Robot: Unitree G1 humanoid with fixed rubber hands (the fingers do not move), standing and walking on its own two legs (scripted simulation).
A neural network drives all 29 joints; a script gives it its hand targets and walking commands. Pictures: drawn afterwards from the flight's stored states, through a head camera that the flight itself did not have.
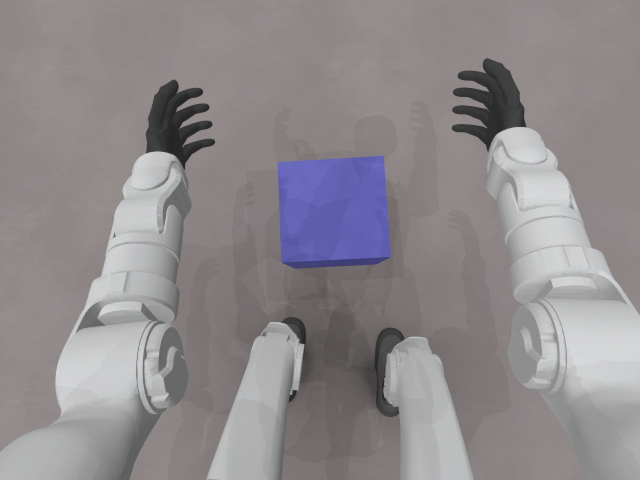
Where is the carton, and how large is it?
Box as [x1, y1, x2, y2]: [278, 156, 390, 267]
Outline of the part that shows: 383,156 278,162 281,262 292,267 373,264 390,256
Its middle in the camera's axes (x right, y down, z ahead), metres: +0.03 -0.04 +0.87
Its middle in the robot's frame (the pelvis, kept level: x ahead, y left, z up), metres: +0.48 +0.05 -0.51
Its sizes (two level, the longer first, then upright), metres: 0.210 0.200 0.250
